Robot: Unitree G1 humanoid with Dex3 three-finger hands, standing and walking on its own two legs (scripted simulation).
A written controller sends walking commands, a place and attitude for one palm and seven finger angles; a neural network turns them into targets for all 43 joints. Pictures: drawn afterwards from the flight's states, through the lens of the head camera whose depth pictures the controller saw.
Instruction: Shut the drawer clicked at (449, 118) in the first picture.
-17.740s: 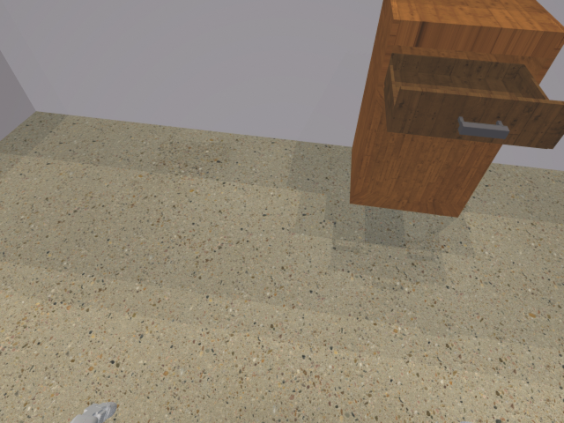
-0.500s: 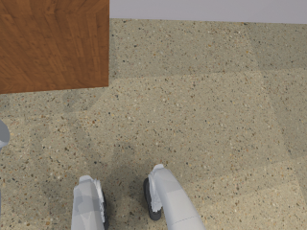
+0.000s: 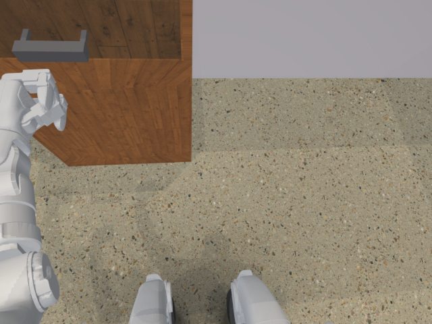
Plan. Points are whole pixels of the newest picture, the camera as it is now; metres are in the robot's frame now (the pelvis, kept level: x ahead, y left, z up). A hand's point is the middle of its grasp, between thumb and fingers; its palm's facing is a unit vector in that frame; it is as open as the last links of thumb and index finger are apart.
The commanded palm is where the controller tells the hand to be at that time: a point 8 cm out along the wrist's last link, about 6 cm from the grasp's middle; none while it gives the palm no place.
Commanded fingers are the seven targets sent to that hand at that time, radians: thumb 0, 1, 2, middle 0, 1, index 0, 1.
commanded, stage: draw the hand back to the body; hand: left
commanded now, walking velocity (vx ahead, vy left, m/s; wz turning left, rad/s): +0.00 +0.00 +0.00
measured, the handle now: (54, 42) +0.64 +0.27 +0.02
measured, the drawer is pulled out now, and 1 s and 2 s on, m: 0.00 0.00 0.00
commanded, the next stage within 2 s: step back with the hand held close in 1.16 s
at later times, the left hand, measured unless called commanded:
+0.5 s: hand out of the picture +0.31 +0.25 +0.14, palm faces +0.26 -0.93 -0.26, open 3.3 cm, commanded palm +0.27 +0.29 +0.17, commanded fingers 0.00 0.90 0.90 -1.40 -1.60 -1.40 -1.60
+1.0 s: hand out of the picture +0.18 +0.24 +0.26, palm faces +0.46 -0.79 -0.41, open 3.3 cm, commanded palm +0.13 +0.27 +0.27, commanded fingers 0.00 0.90 0.90 -1.40 -1.60 -1.40 -1.60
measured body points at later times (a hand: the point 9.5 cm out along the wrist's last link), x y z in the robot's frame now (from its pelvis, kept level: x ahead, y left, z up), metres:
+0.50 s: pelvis +0.01 +0.00 +0.07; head +0.03 +0.00 +0.52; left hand +0.29 +0.30 +0.15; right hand +0.19 -0.22 -0.02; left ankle +0.00 +0.12 -0.65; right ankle -0.01 -0.14 -0.65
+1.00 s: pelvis +0.02 -0.01 +0.09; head +0.00 -0.05 +0.54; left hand +0.15 +0.28 +0.28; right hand +0.23 -0.22 +0.01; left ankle +0.00 +0.12 -0.65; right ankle +0.00 -0.14 -0.65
